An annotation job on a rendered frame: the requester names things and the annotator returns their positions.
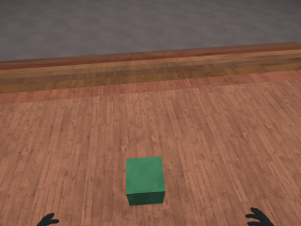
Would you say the robot left hand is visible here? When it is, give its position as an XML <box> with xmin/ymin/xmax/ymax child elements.
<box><xmin>37</xmin><ymin>213</ymin><xmax>59</xmax><ymax>226</ymax></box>

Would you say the carton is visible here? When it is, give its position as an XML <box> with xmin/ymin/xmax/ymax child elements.
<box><xmin>126</xmin><ymin>156</ymin><xmax>166</xmax><ymax>206</ymax></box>

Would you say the robot right hand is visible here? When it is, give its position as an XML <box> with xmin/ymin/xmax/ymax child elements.
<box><xmin>246</xmin><ymin>207</ymin><xmax>275</xmax><ymax>226</ymax></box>

